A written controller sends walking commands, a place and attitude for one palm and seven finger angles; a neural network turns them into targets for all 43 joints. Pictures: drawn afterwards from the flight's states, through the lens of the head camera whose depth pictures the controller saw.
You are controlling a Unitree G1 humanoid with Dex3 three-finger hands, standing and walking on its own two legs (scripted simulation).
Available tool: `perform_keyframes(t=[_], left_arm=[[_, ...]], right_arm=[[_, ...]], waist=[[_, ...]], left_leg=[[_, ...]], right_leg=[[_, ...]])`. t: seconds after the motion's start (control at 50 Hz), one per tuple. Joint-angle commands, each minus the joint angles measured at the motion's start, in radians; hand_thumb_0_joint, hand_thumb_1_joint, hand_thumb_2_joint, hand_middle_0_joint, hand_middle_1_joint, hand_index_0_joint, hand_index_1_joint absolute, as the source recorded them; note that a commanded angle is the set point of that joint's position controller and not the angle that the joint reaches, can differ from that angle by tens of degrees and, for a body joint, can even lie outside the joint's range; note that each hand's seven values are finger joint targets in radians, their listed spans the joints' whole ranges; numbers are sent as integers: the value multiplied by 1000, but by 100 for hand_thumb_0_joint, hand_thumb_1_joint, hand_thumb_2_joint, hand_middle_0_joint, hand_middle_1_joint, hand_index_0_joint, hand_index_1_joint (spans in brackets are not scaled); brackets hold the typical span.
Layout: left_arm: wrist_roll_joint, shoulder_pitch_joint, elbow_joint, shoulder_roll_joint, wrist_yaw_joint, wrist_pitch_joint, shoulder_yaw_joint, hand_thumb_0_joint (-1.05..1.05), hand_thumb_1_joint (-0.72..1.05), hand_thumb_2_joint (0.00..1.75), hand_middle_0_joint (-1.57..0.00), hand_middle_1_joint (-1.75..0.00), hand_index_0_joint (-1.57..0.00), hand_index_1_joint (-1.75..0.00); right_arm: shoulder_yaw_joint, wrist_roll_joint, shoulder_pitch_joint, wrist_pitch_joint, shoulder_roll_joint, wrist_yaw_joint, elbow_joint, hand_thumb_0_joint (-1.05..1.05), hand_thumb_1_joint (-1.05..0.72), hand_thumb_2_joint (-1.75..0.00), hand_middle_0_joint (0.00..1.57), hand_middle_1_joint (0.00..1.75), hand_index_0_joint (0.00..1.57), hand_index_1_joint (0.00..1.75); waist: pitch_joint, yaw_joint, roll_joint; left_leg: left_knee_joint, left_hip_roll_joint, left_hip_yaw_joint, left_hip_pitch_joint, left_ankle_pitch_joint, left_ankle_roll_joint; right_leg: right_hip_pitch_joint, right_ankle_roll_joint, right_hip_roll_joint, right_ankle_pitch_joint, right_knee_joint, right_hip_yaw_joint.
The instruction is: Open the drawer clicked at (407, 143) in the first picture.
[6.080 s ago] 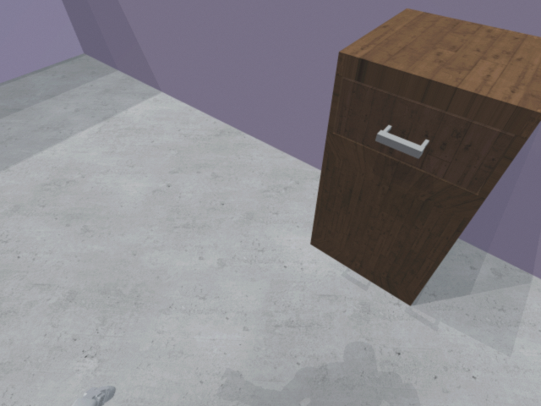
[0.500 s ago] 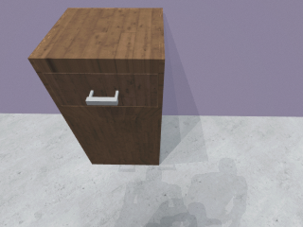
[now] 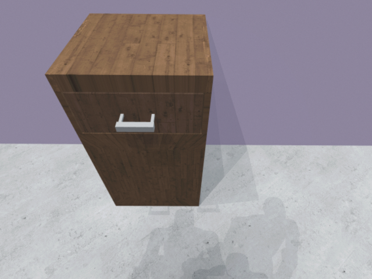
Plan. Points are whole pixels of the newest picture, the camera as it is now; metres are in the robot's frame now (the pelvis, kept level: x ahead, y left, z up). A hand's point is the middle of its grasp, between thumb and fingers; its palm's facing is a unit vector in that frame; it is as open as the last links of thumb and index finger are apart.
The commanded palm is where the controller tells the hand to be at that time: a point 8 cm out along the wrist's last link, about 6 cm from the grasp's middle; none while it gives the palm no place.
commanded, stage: shuffle to correct the standing spot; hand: left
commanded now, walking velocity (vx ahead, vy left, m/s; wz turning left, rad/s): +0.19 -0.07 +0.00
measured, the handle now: (136, 121) +0.58 +0.20 -0.05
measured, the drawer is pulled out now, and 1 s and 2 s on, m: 0.00 0.00 0.00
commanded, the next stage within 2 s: come to a stop and stand still in 0.16 s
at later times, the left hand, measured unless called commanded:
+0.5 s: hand out of the picture +0.00 +0.13 -0.19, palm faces +0.08 -0.99 -0.14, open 7.4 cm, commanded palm none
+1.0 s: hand out of the picture +0.11 +0.11 -0.17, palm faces +0.04 -0.98 -0.21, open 7.3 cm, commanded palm none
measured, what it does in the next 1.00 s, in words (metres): steps on the spot: left foot, then right foot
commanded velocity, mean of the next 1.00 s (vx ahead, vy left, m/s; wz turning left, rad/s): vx -0.02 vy -0.01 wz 0.00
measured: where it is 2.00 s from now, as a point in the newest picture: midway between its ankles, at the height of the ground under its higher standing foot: outside the picture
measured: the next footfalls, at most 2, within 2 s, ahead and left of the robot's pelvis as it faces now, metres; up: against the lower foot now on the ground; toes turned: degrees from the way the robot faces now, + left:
left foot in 0.44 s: +0.13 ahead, +0.08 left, +0.00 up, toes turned +4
right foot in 0.74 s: +0.11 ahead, -0.14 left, +0.00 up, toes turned -3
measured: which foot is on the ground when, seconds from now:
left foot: down 0.00-0.26, up 0.28-0.42, down 0.44-0.76, up 0.78-1.00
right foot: down 0.00-0.46, up 0.48-0.72, down 0.74-1.00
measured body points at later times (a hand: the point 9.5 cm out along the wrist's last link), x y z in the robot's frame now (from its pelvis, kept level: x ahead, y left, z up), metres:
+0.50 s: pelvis +0.08 -0.02 -0.01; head +0.11 +0.00 +0.44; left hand +0.00 +0.18 -0.18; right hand +0.14 -0.25 -0.16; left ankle +0.09 +0.08 -0.74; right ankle -0.01 -0.13 -0.72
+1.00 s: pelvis +0.05 -0.07 +0.00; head +0.07 -0.07 +0.44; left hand +0.11 +0.17 -0.15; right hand +0.08 -0.30 -0.16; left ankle +0.02 +0.06 -0.73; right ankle +0.07 -0.14 -0.74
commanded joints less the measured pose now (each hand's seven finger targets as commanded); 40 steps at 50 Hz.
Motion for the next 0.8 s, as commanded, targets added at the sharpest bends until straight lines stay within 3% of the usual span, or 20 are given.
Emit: perform_keyframes(t=[0.0,0.1,0.16,0.2,0.24,0.26,0.32,0.34,0.38,0.4,0.42,0.44,0.46,0.5,0.62,0.68,0.7,0.72,0.74,0.78], left_arm=[[12,73,-22,72,-7,-13,11,0,90,90,-20,-30,-20,-30],[24,81,-27,54,-23,-17,18,0,90,90,-20,-30,-20,-30],[19,142,-6,58,-25,-32,25,0,90,90,-20,-30,-20,-30],[17,202,19,93,-20,-40,34,0,90,90,-20,-30,-20,-30],[14,297,54,134,-9,-53,52,0,90,90,-20,-30,-20,-30],[18,329,60,130,-3,-59,52,0,90,90,-20,-30,-20,-30],[31,259,37,102,19,-61,48,0,90,90,-20,-30,-20,-30],[29,205,18,106,21,-57,42,0,90,90,-20,-30,-20,-30],[10,120,-4,106,21,-47,35,0,90,90,-20,-30,-20,-30],[4,118,-20,97,23,-41,36,0,90,90,-20,-30,-20,-30],[-13,136,-26,74,24,-34,33,0,90,90,-20,-30,-20,-30],[-15,160,-33,51,30,-26,28,0,90,90,-20,-30,-20,-30],[-3,162,-39,52,33,-16,29,0,90,90,-20,-30,-20,-30],[6,133,-28,38,31,3,25,0,90,90,-20,-30,-20,-30],[12,132,-55,26,14,13,36,0,90,90,-20,-30,-20,-30],[17,137,-78,48,11,4,46,0,90,90,-20,-30,-20,-30],[22,137,-85,75,12,-6,48,0,90,90,-20,-30,-20,-30],[27,96,-104,131,12,-14,52,0,90,90,-20,-30,-20,-30],[22,65,-122,178,7,-14,55,0,90,90,-20,-30,-20,-30],[24,11,-144,164,7,-13,53,0,90,90,-20,-30,-20,-30]], right_arm=[[-29,-1,62,-12,-134,-5,-25,0,-90,-90,20,30,20,30],[-48,-5,65,-8,-143,-3,-29,0,-90,-90,20,30,20,30],[-47,-4,44,-17,-123,0,-40,0,-90,-90,20,30,20,30],[-41,-1,19,-25,-91,3,-56,0,-90,-90,20,30,20,30],[-37,-3,-37,-29,-57,10,-82,0,-90,-90,20,30,20,30],[-38,-1,-95,-31,-60,11,-102,0,-90,-90,20,30,20,30],[-35,12,-119,-29,-38,11,-104,0,-90,-90,20,30,20,30],[-31,18,-92,-25,-29,10,-91,0,-90,-90,20,30,20,30],[-26,20,39,-19,-26,0,-34,0,-90,-90,20,30,20,30],[-39,17,109,-26,-63,-9,-18,0,-90,-90,20,30,20,30],[-50,11,117,-26,-130,-17,-28,0,-90,-90,20,30,20,30],[-52,18,109,-18,-158,-19,-41,0,-90,-90,20,30,20,30],[-55,16,67,-6,-161,-17,-60,0,-90,-90,20,30,20,30],[-49,13,-27,-4,-139,-29,-75,0,-90,-90,20,30,20,30],[-81,3,-99,18,-180,-17,-128,0,-90,-90,20,30,20,30],[-89,1,-129,27,-164,-7,-150,0,-90,-90,20,30,20,30],[-84,4,-137,27,-131,-1,-154,0,-90,-90,20,30,20,30],[-79,11,-119,33,-90,5,-165,0,-90,-90,20,30,20,30],[-78,11,-110,43,-69,9,-169,0,-90,-90,20,30,20,30],[-77,6,-134,59,-67,13,-158,0,-90,-90,20,30,20,30]], waist=[[32,4,21],[107,5,61],[88,27,2],[74,39,-133],[63,73,-275],[75,96,-247],[62,60,-80],[33,28,-74],[-42,-47,-71],[-87,-63,-20],[-129,-48,132],[-153,-26,219],[-108,-20,154],[-1,5,195],[-77,21,82],[-79,45,45],[-79,48,-53],[-71,20,-216],[-44,17,-265],[-13,21,-260]], left_leg=[[-168,173,-182,-37,-66,39],[-199,229,-253,-57,-218,90],[-82,173,-166,-125,-116,66],[88,86,-54,-216,-66,30],[349,26,34,-402,-225,-2],[469,38,3,-481,-304,-4],[410,76,-54,-436,-295,-12],[281,72,-54,-330,-222,-18],[-1,21,-4,4,167,-36],[-11,78,-43,139,450,-16],[20,247,-225,223,851,77],[-33,382,-312,198,1139,181],[-52,376,-236,154,1102,196],[-74,359,-238,68,1048,189],[-50,302,-158,33,776,151],[9,251,-140,-81,459,89],[64,176,-98,-102,279,36],[145,73,-27,-151,28,-18],[238,22,-24,-164,-179,-41],[418,42,-75,-183,-239,-37]], right_leg=[[-31,-51,-17,-53,5,2],[-129,-64,8,-123,65,-25],[-29,-87,-26,-76,6,46],[76,-125,-97,-1,-64,174],[227,-214,-246,265,-160,357],[266,-258,-289,488,-165,394],[252,-251,-274,877,-81,261],[201,-212,-236,886,-53,190],[54,-122,-128,791,58,68],[-9,-80,-83,628,154,50],[-127,-26,-20,293,231,6],[-134,-4,14,-258,330,-4],[-128,-16,10,-341,392,22],[-170,-4,-24,-327,399,33],[-85,-1,-2,-82,239,-34],[22,-5,-14,93,59,-16],[24,-18,-60,217,-25,71],[1,-70,-196,318,-88,227],[-64,-149,-298,347,-158,279],[-125,-202,-267,268,-197,261]])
